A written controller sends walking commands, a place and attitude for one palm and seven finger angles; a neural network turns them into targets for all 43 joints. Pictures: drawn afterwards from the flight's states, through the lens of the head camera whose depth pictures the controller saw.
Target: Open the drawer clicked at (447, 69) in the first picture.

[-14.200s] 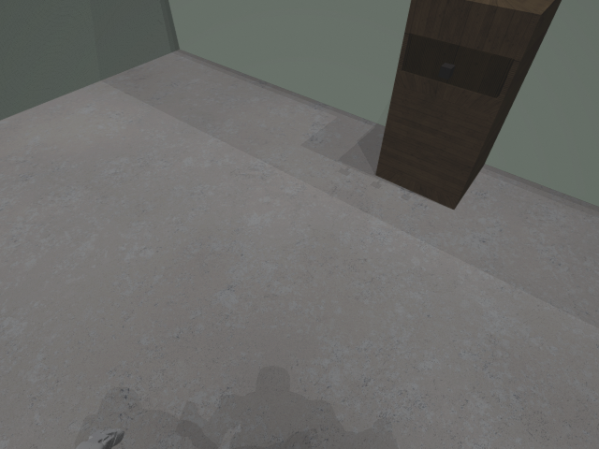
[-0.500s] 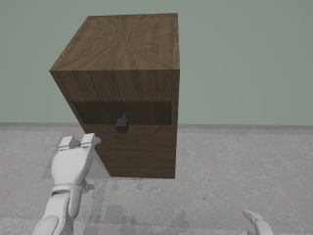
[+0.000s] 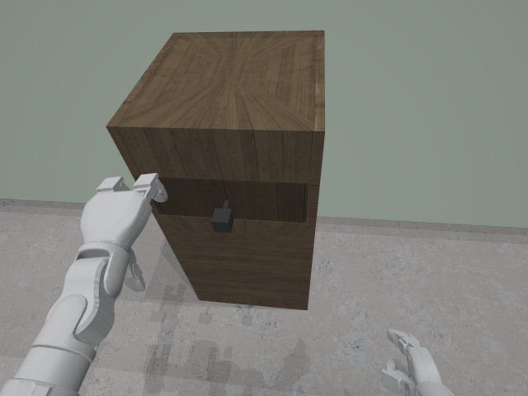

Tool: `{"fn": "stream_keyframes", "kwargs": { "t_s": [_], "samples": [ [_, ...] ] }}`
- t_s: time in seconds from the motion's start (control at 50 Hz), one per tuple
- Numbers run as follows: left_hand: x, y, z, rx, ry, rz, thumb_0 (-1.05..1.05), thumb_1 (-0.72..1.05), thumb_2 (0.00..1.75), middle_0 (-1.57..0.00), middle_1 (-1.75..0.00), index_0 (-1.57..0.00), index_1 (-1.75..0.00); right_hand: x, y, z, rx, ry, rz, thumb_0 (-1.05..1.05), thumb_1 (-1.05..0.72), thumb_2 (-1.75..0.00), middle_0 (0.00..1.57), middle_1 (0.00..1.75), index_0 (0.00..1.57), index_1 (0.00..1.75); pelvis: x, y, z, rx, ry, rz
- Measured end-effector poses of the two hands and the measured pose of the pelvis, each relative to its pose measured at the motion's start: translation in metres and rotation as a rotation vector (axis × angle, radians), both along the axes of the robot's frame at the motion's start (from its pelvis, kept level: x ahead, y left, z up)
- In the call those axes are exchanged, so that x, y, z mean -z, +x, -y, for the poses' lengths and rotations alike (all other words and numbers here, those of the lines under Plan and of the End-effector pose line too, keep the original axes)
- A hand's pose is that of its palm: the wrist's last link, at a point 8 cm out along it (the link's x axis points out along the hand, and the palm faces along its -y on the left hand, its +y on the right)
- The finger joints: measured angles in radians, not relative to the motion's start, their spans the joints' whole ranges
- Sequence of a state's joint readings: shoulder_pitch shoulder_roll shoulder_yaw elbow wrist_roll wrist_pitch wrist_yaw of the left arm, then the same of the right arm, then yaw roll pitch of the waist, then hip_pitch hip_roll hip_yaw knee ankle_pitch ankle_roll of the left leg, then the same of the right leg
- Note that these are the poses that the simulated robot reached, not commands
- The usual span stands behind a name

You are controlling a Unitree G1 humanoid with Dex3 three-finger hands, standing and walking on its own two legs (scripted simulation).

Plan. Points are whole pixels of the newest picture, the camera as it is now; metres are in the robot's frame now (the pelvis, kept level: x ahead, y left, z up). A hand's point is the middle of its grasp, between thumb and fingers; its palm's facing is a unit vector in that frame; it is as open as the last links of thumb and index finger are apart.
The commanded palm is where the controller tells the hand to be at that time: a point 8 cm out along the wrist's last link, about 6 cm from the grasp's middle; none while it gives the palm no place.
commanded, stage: raise the hand with hooked fingers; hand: left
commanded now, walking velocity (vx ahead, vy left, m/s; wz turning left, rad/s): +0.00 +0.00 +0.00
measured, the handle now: (224, 213) +0.51 +0.18 -0.12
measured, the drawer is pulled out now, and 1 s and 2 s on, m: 0.00 0.00 0.00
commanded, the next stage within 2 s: move the hooked fingers above the handle in 0.34 s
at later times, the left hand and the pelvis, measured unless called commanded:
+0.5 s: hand (137, 239) +0.31 +0.24 +0.07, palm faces +0.05 -0.07 -1.00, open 13.8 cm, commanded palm +0.29 +0.24 +0.12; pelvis -0.01 +0.00 +0.00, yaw +0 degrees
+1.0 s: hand (171, 231) +0.36 +0.22 +0.02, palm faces -0.06 -0.05 -1.00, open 13.8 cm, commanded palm +0.35 +0.22 +0.08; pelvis -0.01 -0.01 -0.01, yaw -1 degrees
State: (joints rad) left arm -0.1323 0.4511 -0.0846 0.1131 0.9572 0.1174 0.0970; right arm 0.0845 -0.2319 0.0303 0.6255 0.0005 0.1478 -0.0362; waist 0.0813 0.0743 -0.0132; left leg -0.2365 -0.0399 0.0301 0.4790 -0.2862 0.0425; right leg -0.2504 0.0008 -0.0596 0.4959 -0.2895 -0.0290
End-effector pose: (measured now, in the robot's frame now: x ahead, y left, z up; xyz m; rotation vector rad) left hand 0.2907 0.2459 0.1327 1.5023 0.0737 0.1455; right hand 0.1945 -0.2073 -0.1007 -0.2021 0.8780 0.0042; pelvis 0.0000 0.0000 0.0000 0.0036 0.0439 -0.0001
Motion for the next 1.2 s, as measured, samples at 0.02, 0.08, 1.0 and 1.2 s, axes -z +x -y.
{"fn": "stream_keyframes", "kwargs": {
  "t_s": [0.02, 0.08, 1.0, 1.2],
  "samples": [
    [-0.002, 0.002, -0.001, 0.004, -0.004, -0.001, 0.00, -0.49, 0.31, -0.31, -1.20, -0.32, -1.20, 0.001, -0.001, 0.001, 0.004, 0.000, -0.007, 0.01, -0.91, -0.90, 0.20, 0.30, 0.20, 0.30, 0.000, 0.001, 0.000, -0.001, -0.001, -0.002],
    [-0.001, 0.004, 0.000, 0.021, -0.024, -0.022, 0.00, -0.49, 0.30, -0.31, -1.20, -0.32, -1.20, 0.004, -0.007, 0.007, 0.017, -0.003, -0.029, 0.01, -0.91, -0.90, 0.20, 0.30, 0.20, 0.30, -0.001, 0.003, -0.002, 0.002, -0.001, -0.008],
    [0.061, 0.055, 0.021, 0.070, 0.012, -0.106, 0.00, -0.49, 0.30, -0.31, -1.20, -0.32, -1.20, 0.032, -0.097, 0.054, 0.187, -0.072, -0.214, 0.01, -0.91, -0.90, 0.20, 0.30, 0.20, 0.30, 0.010, -0.010, 0.005, 0.011, 0.003, -0.115],
    [0.067, 0.081, 0.048, 0.153, 0.012, -0.023, 0.00, -0.49, 0.30, -0.32, -1.20, -0.33, -1.21, 0.041, -0.118, 0.057, 0.227, -0.074, -0.266, 0.01, -0.91, -0.90, 0.20, 0.30, 0.20, 0.30, 0.015, -0.007, 0.004, 0.018, 0.004, -0.157]
  ]
}}
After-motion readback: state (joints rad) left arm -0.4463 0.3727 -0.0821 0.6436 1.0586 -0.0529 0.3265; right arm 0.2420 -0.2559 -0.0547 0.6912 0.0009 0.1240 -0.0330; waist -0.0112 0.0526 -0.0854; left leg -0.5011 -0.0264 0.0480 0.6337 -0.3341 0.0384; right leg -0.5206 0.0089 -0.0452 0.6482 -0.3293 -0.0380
